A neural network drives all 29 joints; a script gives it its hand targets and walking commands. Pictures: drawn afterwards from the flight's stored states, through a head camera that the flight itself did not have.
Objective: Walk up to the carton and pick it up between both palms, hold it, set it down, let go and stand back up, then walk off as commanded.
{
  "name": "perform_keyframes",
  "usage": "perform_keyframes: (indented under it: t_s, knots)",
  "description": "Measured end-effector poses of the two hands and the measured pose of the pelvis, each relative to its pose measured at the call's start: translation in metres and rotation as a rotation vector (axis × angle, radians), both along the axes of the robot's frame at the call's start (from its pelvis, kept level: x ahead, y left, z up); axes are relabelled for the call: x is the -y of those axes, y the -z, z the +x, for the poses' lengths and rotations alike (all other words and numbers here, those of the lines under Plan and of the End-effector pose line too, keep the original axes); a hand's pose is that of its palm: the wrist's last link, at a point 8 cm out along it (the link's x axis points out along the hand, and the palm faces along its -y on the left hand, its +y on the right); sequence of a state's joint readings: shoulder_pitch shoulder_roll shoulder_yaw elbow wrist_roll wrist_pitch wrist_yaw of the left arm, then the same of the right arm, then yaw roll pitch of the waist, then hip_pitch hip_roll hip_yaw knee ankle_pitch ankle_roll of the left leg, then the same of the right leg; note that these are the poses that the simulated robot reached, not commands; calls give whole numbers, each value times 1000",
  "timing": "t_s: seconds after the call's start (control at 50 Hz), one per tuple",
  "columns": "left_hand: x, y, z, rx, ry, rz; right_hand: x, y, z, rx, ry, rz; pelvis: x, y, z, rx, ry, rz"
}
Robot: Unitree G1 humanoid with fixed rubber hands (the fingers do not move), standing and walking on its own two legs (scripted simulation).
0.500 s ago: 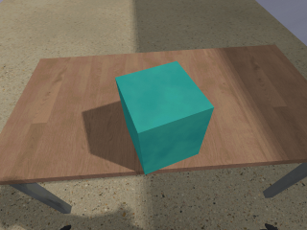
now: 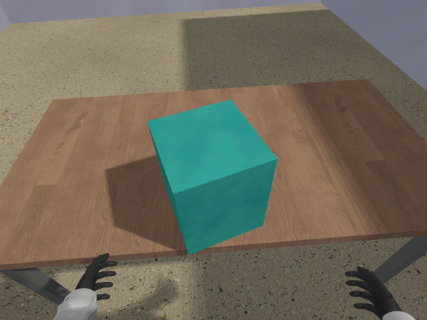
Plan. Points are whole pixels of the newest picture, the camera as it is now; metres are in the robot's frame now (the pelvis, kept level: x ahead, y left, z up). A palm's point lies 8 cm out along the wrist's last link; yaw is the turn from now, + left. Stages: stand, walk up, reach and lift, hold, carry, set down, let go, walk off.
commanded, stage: reach and lift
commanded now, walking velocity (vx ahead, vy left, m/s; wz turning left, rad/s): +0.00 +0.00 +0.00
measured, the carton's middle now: (209, 177) +0.42 +0.05 -0.01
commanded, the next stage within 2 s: none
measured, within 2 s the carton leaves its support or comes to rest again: neither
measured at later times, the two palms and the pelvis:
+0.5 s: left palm (91, 307) +0.15 +0.25 -0.04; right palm (384, 317) +0.15 -0.26 -0.04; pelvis -0.03 +0.02 +0.00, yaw +0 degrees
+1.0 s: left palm (114, 296) +0.17 +0.20 -0.01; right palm (380, 288) +0.18 -0.26 -0.02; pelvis +0.00 +0.00 +0.00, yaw +0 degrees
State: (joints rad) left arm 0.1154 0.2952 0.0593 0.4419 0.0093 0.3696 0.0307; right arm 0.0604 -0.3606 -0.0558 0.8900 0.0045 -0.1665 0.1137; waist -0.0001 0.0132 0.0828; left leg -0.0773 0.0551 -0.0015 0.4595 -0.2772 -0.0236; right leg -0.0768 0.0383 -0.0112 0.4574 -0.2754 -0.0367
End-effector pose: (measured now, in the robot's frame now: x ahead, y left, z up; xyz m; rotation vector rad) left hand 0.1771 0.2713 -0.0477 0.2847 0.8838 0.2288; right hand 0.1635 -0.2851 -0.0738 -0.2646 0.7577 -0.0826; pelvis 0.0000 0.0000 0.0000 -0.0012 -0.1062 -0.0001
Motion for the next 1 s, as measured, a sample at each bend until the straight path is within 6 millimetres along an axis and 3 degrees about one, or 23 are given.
perform_keyframes:
  t_s: [0.16,0.34,0.44,0.64,0.78,0.88,1.0]
  knots:
    - [1,4,-28,38,1,-14,-10,-8,-19,21,-27,4,-6,-3,-18,9,-3,-2]
    - [3,-4,-29,183,-38,-29,-19,-32,-29,93,-53,23,-15,-4,-27,19,-7,-5]
    - [15,-7,-28,210,-63,-52,-25,-37,-22,138,-61,82,-16,-4,-28,18,-7,-5]
    - [35,-25,-9,290,-60,-37,-28,-28,-3,163,-73,168,-11,-4,-19,-7,-7,-1]
    - [47,-28,4,378,-48,-59,-22,-45,17,249,-79,163,-3,-5,-7,-26,-4,2]
    - [57,-24,0,413,-67,-100,-20,-59,25,308,-91,160,0,-5,-1,-36,-2,2]
    - [68,-33,-12,464,-84,-108,-28,-58,21,363,-95,215,-1,-5,-3,-37,-1,-2]
